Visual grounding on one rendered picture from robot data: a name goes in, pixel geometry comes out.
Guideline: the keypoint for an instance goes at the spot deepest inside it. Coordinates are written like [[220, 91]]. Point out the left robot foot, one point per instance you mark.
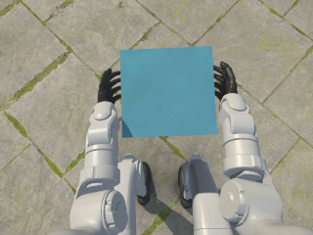
[[144, 199]]

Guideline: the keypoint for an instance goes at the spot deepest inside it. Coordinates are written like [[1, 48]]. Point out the right robot upper arm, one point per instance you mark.
[[255, 208]]

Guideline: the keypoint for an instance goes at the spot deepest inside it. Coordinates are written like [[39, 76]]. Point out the robot left forearm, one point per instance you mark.
[[101, 170]]

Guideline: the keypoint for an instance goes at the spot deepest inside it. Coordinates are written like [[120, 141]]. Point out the right robot hand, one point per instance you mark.
[[227, 80]]

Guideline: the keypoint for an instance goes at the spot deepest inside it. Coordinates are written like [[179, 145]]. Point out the left robot shin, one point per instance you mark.
[[142, 190]]

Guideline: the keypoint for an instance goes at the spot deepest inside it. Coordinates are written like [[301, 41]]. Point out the carton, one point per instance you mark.
[[167, 92]]

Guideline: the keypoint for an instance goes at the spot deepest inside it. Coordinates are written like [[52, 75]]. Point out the left robot upper arm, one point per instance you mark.
[[98, 213]]

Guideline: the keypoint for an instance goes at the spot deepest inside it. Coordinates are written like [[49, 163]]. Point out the robot right forearm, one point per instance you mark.
[[240, 141]]

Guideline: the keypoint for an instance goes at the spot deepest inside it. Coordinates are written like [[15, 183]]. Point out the left robot hand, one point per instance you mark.
[[105, 92]]

